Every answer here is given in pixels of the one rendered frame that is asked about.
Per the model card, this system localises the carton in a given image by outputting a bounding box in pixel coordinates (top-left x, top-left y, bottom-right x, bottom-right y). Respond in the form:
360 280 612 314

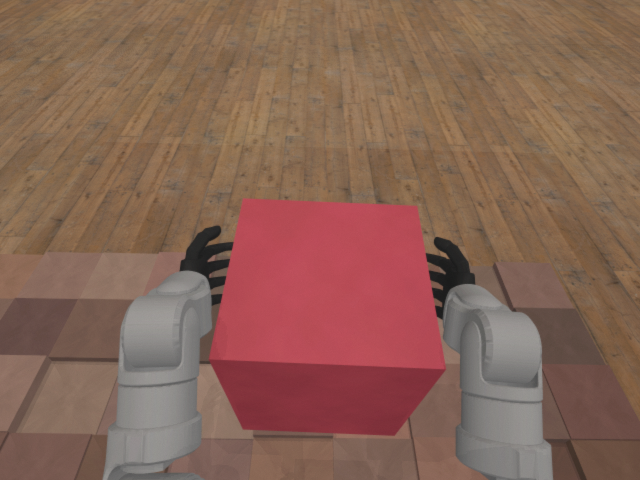
209 198 446 436

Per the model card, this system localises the left robot forearm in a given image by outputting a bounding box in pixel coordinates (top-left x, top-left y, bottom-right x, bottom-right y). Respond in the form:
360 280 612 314
102 271 212 480

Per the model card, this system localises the robot left hand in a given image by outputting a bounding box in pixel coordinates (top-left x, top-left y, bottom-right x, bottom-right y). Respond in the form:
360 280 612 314
180 226 234 306

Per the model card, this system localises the robot right hand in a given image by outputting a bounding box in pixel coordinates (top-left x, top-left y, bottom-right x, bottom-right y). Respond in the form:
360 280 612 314
426 237 475 320

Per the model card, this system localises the right robot forearm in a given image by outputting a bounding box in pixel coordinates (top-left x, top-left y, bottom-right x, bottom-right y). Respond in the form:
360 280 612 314
443 284 553 480

